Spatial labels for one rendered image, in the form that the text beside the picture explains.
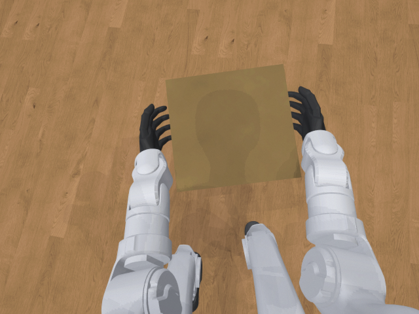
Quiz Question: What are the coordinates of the carton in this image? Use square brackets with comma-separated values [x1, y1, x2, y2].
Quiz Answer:
[166, 64, 301, 192]

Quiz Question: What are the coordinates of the robot right hand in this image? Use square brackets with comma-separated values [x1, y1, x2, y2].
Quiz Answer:
[288, 86, 326, 141]

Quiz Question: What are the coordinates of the robot left upper arm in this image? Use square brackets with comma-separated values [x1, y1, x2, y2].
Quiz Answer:
[102, 266, 182, 314]

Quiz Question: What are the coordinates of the right robot shin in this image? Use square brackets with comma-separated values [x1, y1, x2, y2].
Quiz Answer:
[247, 224, 278, 246]

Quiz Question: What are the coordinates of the right robot forearm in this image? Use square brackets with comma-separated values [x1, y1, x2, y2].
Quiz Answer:
[301, 130, 386, 299]

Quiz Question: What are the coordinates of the left robot forearm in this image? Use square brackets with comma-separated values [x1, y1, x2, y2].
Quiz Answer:
[101, 148, 173, 314]

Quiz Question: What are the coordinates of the robot left hand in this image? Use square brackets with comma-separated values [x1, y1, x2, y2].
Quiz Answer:
[139, 104, 172, 152]

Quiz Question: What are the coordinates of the robot right upper arm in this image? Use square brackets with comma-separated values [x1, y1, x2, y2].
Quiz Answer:
[299, 245, 419, 314]

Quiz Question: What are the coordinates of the robot left thigh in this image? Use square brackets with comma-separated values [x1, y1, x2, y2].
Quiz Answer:
[167, 251, 201, 314]

